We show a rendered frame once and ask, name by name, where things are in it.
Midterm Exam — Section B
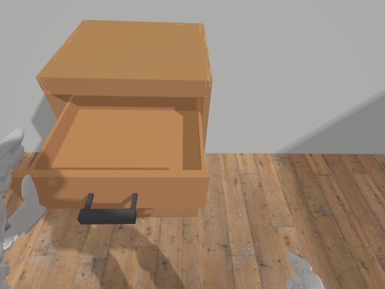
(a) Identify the cabinet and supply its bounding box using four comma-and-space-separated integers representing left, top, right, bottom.
36, 20, 212, 217

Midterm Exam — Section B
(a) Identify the robot right hand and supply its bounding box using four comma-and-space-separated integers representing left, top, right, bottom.
286, 253, 325, 289

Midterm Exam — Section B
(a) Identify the robot left hand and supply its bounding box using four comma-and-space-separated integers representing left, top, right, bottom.
0, 127, 46, 263

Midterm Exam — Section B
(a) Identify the handle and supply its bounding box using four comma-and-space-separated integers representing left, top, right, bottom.
77, 193, 138, 225

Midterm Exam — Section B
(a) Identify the drawer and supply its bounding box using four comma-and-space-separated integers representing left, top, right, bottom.
10, 95, 210, 209

